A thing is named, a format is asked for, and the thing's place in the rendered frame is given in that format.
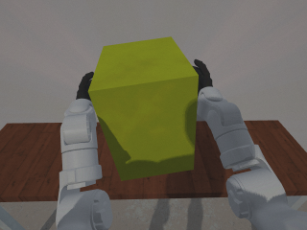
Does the right robot upper arm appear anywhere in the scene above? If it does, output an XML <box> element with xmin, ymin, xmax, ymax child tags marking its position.
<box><xmin>225</xmin><ymin>168</ymin><xmax>307</xmax><ymax>230</ymax></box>

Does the robot left forearm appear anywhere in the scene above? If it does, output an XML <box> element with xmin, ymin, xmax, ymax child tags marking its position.
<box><xmin>56</xmin><ymin>99</ymin><xmax>103</xmax><ymax>229</ymax></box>

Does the table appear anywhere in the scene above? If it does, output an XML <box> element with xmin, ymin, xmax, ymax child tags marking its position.
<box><xmin>0</xmin><ymin>120</ymin><xmax>307</xmax><ymax>230</ymax></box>

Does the robot right hand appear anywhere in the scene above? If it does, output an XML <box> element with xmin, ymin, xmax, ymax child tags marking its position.
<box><xmin>193</xmin><ymin>59</ymin><xmax>213</xmax><ymax>95</ymax></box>

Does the left robot upper arm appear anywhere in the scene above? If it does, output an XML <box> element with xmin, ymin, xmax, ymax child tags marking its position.
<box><xmin>56</xmin><ymin>189</ymin><xmax>113</xmax><ymax>230</ymax></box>

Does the robot left hand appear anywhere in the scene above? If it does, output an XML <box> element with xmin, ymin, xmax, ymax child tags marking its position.
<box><xmin>76</xmin><ymin>72</ymin><xmax>94</xmax><ymax>101</ymax></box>

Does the carton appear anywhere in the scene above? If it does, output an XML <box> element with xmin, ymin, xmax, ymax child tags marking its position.
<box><xmin>87</xmin><ymin>36</ymin><xmax>199</xmax><ymax>181</ymax></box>

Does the robot right forearm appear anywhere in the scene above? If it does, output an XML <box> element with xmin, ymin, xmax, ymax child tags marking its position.
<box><xmin>197</xmin><ymin>86</ymin><xmax>288</xmax><ymax>203</ymax></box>

